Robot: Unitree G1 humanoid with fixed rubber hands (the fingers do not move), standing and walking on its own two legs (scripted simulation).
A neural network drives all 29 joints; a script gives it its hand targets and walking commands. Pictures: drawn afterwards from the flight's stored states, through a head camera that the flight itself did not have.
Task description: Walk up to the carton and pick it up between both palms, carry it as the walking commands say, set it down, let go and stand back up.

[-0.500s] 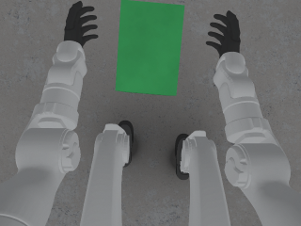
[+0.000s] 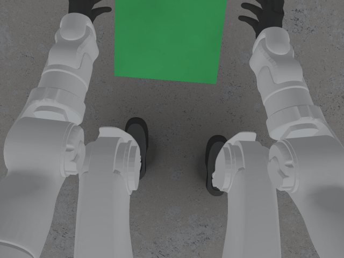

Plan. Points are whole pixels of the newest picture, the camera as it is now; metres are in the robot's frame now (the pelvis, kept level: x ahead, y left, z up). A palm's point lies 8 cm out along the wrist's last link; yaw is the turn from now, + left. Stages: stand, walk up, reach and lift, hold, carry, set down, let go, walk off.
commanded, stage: reach and lift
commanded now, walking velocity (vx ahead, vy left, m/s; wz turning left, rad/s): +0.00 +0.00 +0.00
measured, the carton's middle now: (170, 20) +0.53 +0.06 -0.28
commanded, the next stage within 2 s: none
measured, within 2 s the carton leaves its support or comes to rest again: leaves its support in 1.42 s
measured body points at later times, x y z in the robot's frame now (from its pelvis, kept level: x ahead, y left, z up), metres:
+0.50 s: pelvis -0.01 +0.00 -0.04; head +0.36 +0.04 +0.20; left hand +0.52 +0.22 -0.24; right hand +0.54 -0.11 -0.23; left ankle +0.14 +0.13 -0.38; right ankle +0.10 -0.14 -0.38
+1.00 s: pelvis -0.01 +0.00 -0.03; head +0.37 +0.03 +0.21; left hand +0.53 +0.20 -0.24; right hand +0.54 -0.08 -0.23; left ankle +0.14 +0.13 -0.38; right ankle +0.10 -0.14 -0.38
